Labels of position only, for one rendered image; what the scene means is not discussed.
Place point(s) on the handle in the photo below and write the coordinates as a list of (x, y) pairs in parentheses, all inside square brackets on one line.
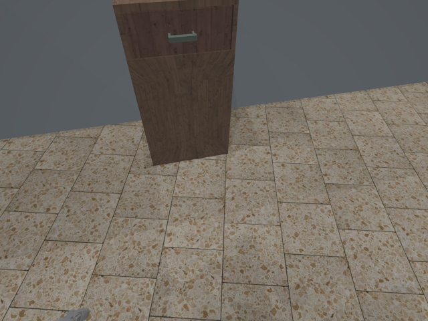
[(182, 38)]

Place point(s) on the drawer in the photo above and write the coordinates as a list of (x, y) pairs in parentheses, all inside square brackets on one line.
[(147, 31)]

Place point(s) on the cabinet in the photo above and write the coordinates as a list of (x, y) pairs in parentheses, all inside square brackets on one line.
[(184, 100)]

